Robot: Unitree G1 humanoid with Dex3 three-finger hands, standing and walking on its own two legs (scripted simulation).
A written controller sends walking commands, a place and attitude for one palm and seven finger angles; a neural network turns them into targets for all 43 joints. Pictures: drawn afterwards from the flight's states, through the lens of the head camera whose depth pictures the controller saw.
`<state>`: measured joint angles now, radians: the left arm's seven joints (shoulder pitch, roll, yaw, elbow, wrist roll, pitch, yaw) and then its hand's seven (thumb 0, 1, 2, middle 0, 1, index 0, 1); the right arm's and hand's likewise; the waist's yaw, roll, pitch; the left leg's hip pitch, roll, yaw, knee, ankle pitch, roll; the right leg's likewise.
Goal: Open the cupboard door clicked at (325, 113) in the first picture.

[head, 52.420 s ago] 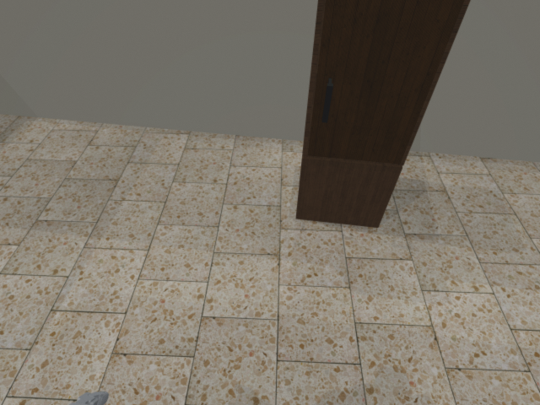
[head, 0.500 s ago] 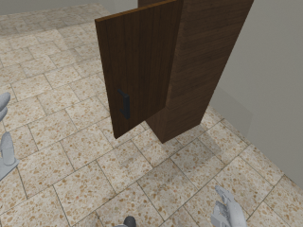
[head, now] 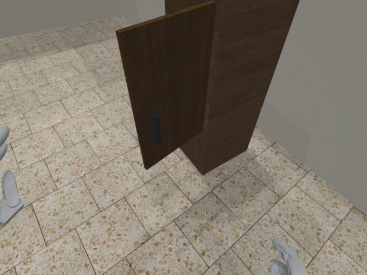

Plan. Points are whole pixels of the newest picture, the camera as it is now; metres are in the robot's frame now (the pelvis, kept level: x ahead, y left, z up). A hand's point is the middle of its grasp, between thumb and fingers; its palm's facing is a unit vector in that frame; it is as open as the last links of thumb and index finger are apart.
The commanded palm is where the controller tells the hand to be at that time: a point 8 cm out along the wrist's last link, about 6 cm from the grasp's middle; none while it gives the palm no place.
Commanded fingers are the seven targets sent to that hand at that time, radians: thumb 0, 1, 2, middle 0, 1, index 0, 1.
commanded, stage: stop stepping back and stand still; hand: left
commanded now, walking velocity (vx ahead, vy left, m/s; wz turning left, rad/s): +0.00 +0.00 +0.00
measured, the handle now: (153, 127) +0.61 +0.13 -0.09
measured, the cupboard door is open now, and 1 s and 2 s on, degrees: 100 100 100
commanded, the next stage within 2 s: let the arm hang, fingers relaxed in 0.12 s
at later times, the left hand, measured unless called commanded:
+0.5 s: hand out of the picture +0.05 +0.18 -0.17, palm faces +0.02 -0.99 -0.17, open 7.4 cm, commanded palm none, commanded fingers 0.00 0.90 0.90 -0.20 -0.30 -0.20 -0.30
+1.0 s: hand out of the picture -0.08 +0.16 -0.17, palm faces +0.10 -0.98 -0.19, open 7.4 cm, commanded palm none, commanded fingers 0.00 0.90 0.90 -0.20 -0.30 -0.20 -0.30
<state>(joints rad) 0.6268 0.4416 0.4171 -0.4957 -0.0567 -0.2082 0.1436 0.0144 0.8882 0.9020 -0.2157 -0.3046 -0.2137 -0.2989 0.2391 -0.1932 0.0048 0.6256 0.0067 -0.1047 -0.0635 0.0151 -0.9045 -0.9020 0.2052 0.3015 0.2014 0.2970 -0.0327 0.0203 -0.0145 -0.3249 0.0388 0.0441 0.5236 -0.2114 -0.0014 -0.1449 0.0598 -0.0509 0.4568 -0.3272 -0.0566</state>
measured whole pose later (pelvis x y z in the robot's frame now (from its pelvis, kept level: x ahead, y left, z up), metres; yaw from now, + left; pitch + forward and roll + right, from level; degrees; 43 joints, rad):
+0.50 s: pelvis -0.02 +0.01 -0.01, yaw +3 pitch -2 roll +0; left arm 0.24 0.17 0.00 0.85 0.02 0.06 0.01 0.01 0.92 0.90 -0.20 -0.30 -0.20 -0.30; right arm 0.18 -0.24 0.00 0.93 -0.03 0.02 -0.01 0.01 -0.91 -0.90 0.20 0.30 0.20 0.30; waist -0.03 -0.01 0.05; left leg -0.34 0.00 0.01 0.56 -0.19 0.02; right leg -0.18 0.02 -0.09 0.56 -0.36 -0.05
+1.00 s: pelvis -0.02 +0.00 +0.00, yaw +3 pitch -2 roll +0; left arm 0.37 0.11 0.00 1.15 0.00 0.01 0.04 0.01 0.91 0.90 -0.20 -0.30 -0.20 -0.30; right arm 0.29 -0.11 0.00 1.15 -0.02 0.03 -0.04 0.01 -0.91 -0.90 0.20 0.30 0.20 0.30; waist 0.00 0.03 0.05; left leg -0.26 0.00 0.02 0.45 -0.15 0.01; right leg -0.10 0.02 -0.09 0.45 -0.32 -0.05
